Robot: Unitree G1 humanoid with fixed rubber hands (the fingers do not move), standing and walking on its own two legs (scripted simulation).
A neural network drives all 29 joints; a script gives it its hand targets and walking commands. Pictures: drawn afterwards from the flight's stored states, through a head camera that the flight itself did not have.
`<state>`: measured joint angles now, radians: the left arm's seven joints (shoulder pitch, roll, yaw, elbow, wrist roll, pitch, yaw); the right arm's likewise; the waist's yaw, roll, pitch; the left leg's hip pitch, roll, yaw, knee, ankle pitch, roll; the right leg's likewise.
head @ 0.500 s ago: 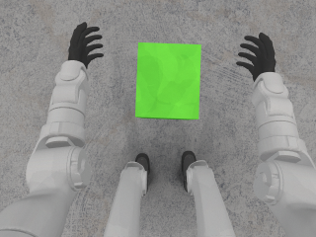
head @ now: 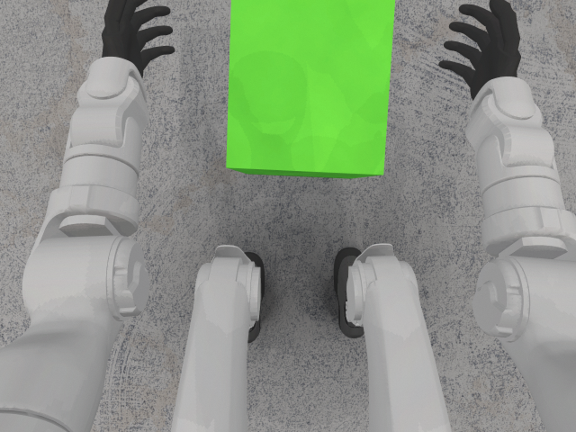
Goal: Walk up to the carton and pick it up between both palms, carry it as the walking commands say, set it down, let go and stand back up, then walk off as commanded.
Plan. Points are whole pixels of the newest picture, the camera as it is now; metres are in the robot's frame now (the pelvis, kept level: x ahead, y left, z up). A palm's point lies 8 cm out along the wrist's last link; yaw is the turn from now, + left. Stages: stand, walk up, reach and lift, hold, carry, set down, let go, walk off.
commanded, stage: reach and lift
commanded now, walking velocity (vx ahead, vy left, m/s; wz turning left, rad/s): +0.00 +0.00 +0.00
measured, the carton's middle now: (304, 98) +0.54 -0.01 -0.36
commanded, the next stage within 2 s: none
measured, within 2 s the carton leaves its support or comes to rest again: neither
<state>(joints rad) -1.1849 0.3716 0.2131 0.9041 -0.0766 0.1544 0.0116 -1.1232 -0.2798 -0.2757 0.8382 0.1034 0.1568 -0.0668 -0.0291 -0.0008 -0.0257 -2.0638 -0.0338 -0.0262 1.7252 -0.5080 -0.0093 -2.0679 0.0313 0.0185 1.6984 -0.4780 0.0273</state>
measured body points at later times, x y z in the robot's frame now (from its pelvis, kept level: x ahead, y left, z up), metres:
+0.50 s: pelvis -0.01 +0.00 -0.10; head +0.35 +0.01 +0.16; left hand +0.54 +0.21 -0.27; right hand +0.52 -0.20 -0.27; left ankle +0.09 +0.12 -0.47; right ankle +0.10 -0.12 -0.47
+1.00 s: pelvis -0.01 +0.00 -0.13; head +0.35 +0.01 +0.13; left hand +0.54 +0.20 -0.30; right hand +0.52 -0.20 -0.30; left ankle +0.09 +0.12 -0.47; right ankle +0.10 -0.12 -0.47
